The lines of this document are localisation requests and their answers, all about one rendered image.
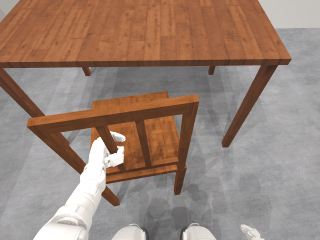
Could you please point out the left robot hand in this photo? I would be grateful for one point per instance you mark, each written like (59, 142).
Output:
(100, 153)

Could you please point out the robot left upper arm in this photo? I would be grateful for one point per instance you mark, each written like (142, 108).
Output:
(58, 231)

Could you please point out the chair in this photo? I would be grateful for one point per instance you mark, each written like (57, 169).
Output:
(152, 145)

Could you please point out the right robot hand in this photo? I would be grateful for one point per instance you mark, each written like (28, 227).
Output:
(251, 234)

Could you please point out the left robot shin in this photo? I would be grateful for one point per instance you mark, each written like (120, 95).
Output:
(135, 225)

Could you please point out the robot left forearm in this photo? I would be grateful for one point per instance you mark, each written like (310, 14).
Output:
(83, 202)

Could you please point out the right robot thigh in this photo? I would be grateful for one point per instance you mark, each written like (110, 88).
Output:
(198, 233)

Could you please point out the table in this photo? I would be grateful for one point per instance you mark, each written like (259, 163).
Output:
(140, 33)

